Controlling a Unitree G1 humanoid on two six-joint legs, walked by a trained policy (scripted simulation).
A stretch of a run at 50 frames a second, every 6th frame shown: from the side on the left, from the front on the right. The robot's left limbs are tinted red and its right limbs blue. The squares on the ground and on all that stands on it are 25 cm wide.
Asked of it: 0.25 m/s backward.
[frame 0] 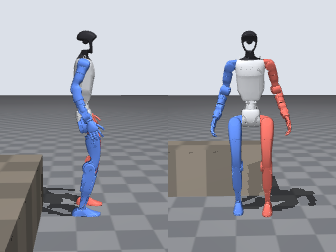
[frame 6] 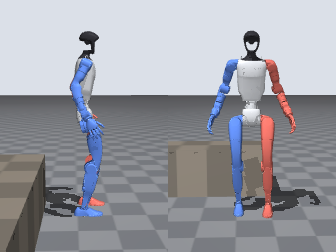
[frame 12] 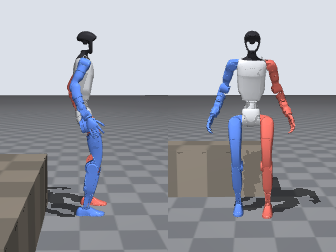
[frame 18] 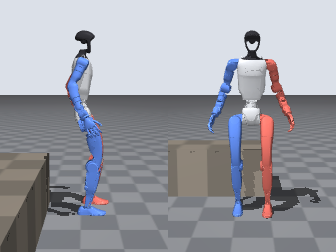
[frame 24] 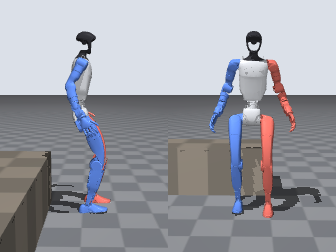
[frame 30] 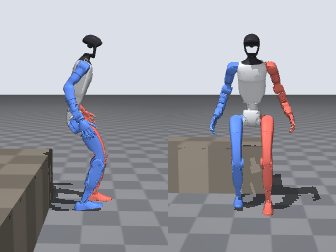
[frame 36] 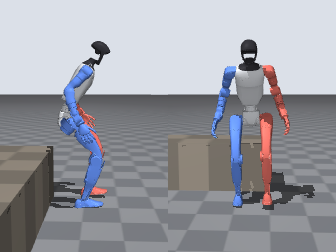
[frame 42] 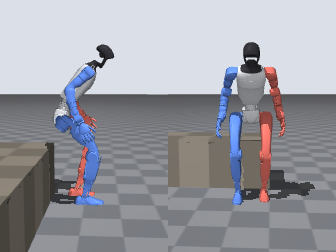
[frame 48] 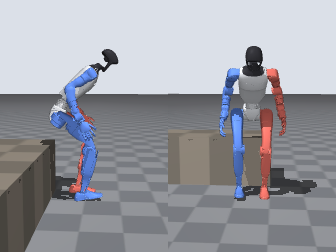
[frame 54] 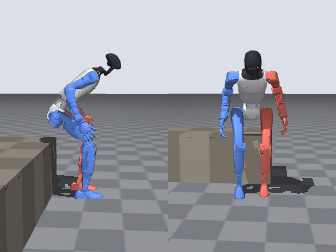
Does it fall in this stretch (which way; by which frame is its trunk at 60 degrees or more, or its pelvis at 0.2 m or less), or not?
no
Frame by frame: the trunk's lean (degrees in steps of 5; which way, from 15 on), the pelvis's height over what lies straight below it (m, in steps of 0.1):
0: 5, 0.8
6: 5, 0.8
12: 5, 0.8
18: 5, 0.8
24: 5, 0.8
30: 15 forward, 0.7
36: 30 forward, 0.7
42: 40 forward, 0.7
48: 50 forward, 0.7
54: 55 forward, 0.7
